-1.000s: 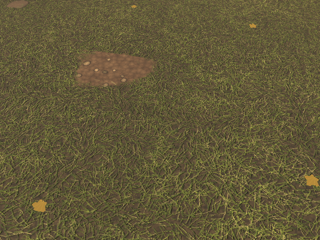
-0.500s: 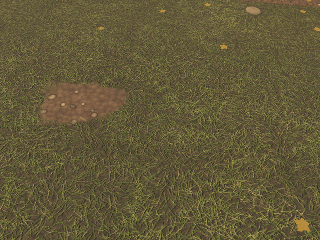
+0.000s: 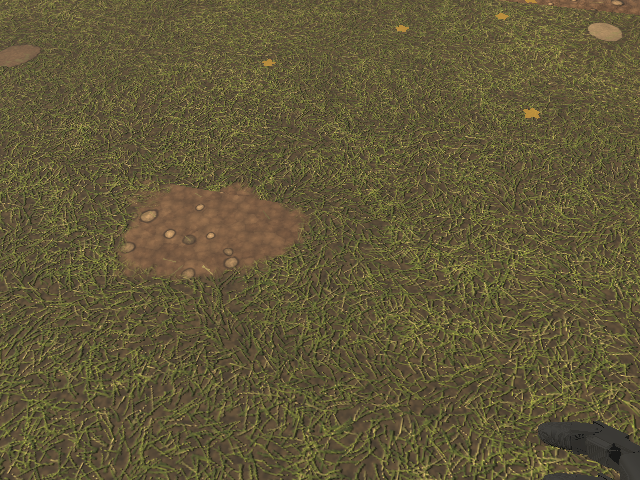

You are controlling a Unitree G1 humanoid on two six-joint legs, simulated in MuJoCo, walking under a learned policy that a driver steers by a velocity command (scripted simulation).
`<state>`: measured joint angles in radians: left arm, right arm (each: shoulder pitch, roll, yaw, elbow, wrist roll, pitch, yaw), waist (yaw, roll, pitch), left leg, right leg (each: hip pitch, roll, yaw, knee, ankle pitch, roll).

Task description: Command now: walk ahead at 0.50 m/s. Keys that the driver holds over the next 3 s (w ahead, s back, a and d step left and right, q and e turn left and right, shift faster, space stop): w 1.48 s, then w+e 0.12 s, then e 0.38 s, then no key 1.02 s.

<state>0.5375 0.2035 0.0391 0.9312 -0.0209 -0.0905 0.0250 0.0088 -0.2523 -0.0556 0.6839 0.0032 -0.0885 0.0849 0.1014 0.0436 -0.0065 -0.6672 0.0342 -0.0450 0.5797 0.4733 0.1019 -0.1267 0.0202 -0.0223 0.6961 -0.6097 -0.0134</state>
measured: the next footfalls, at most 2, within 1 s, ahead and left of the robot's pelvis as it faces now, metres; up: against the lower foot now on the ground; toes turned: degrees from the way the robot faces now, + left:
left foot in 0.14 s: +0.26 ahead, +0.11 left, -0.17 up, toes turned +0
right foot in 0.60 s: +0.52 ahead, -0.11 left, -0.17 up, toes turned +0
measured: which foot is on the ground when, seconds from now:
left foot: up 0.00-0.12, down 0.14-0.62, up 0.64-1.00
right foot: down 0.00-0.14, up 0.16-0.58, down 0.60-1.00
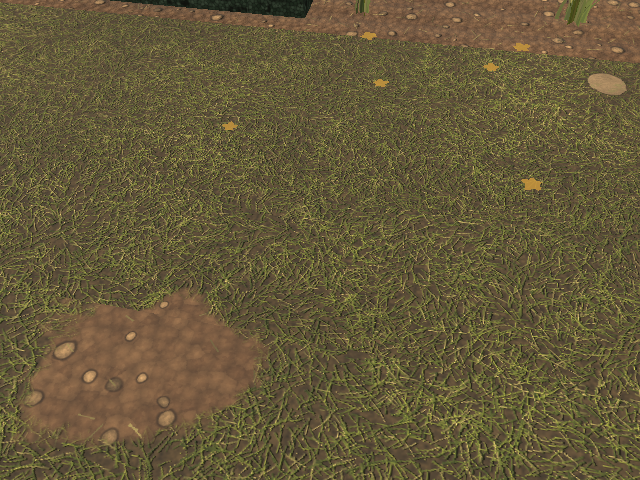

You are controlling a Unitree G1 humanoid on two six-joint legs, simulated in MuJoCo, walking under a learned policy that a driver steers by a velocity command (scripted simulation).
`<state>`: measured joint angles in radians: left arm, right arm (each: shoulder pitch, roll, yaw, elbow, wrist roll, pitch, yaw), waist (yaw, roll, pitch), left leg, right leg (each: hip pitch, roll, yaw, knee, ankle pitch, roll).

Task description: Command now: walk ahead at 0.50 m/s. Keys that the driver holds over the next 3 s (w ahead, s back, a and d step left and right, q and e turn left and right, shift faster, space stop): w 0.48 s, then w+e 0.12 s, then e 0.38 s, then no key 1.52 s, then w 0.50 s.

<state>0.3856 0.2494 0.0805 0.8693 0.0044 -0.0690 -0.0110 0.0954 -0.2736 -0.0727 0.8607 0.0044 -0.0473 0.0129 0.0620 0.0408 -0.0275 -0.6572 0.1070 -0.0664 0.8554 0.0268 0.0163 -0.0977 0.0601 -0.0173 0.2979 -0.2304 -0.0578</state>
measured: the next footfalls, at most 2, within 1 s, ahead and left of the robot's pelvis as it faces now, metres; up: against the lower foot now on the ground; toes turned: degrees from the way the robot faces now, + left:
left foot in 0.16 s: +0.15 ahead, +0.17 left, +0.00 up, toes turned +3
right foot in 0.62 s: +0.51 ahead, -0.04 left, -0.17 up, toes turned -1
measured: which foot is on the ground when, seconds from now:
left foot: up 0.00-0.14, down 0.16-0.62, up 0.64-1.00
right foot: down 0.00-0.16, up 0.18-0.60, down 0.62-1.00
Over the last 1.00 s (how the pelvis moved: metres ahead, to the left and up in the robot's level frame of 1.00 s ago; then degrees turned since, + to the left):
0.53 -0.01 -0.13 0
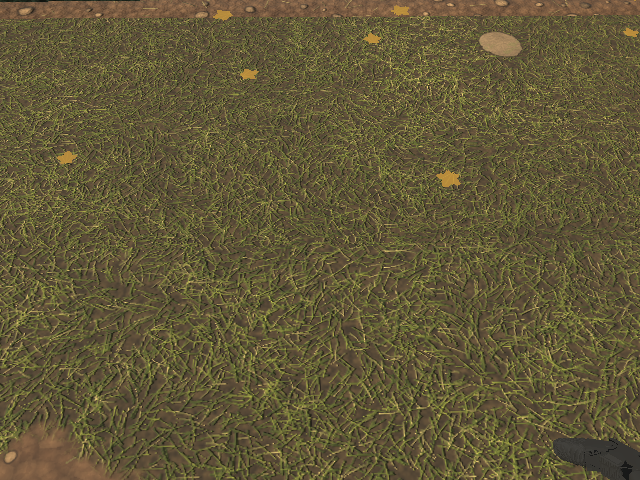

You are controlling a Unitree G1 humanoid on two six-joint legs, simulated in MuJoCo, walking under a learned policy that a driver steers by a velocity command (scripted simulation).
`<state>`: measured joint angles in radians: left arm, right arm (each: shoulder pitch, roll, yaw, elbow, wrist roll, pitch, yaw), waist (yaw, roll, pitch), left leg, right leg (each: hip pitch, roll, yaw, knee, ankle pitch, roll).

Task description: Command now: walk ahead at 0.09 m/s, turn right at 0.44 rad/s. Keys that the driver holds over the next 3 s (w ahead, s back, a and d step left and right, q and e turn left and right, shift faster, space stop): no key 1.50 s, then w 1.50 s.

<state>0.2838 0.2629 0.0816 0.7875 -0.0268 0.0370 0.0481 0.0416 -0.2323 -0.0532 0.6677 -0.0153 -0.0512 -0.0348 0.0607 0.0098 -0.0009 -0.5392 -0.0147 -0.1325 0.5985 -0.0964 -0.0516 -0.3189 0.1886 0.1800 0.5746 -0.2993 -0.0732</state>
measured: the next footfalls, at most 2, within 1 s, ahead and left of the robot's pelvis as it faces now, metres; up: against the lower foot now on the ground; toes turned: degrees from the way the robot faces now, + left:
left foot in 0.02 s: +0.15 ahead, +0.13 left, +0.00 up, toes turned -6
right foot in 0.32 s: +0.05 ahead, -0.13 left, +0.00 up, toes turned +0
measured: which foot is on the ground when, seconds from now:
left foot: up 0.00-0.00, down 0.02-1.00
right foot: down 0.00-0.02, up 0.04-0.30, down 0.32-1.00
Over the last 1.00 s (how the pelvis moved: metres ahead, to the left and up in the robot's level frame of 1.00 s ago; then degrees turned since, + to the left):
0.50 0.04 -0.19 -15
